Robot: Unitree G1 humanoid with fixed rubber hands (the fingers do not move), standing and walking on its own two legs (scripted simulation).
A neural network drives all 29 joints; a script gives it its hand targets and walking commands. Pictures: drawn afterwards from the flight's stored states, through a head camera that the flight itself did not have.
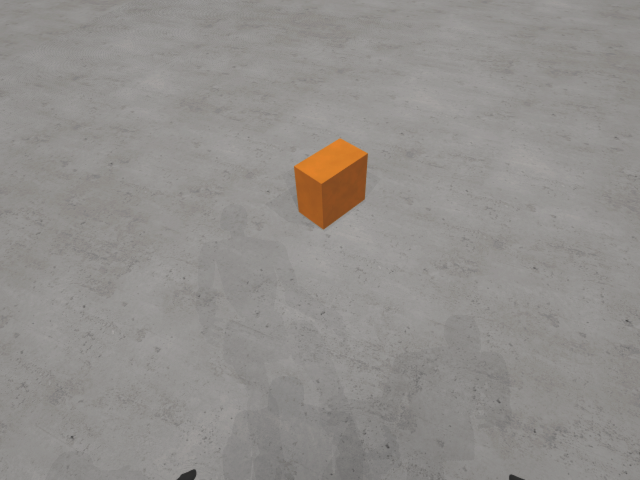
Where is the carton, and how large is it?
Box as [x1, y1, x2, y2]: [294, 138, 367, 229]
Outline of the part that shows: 340,138 294,166 299,211 323,229 364,198 367,153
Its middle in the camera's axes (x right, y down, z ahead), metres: +0.05 -0.26 +1.70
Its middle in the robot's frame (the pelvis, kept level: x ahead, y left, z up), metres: +1.37 +0.03 -0.64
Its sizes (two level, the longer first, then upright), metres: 0.270 0.161 0.258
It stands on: the floor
